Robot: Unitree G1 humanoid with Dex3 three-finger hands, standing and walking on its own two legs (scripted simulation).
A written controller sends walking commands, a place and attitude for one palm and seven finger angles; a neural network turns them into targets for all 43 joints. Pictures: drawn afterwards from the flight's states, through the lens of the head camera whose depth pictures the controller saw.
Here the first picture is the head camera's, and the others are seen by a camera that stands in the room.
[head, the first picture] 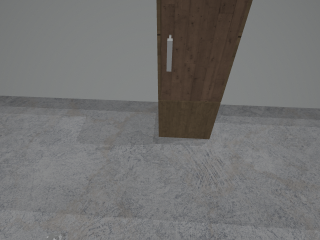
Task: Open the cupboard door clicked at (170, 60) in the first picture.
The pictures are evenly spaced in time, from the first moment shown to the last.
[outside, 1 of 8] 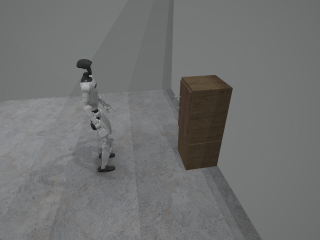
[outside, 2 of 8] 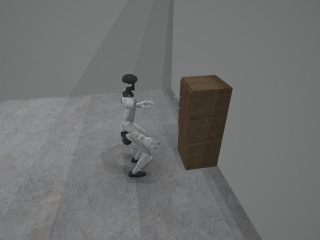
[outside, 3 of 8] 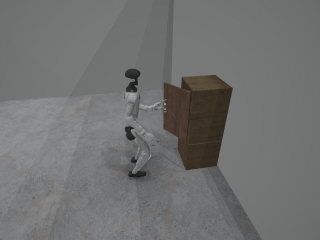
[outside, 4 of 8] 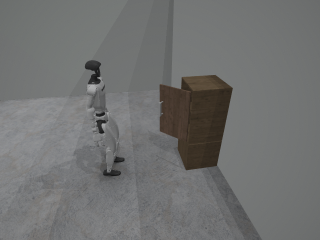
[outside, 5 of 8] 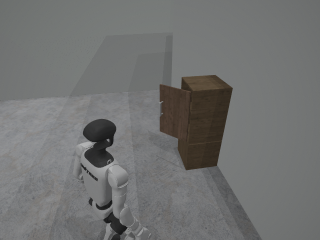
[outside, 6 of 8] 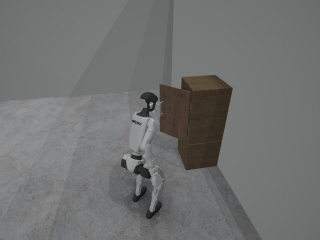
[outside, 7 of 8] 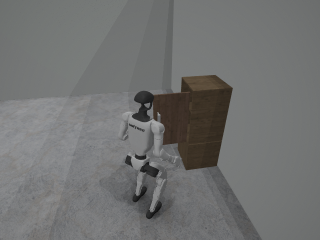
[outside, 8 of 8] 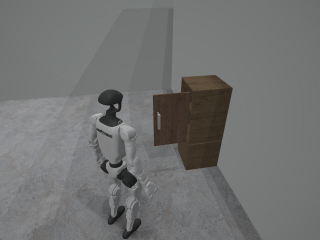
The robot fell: no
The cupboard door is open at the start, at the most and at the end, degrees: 0 91 91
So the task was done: yes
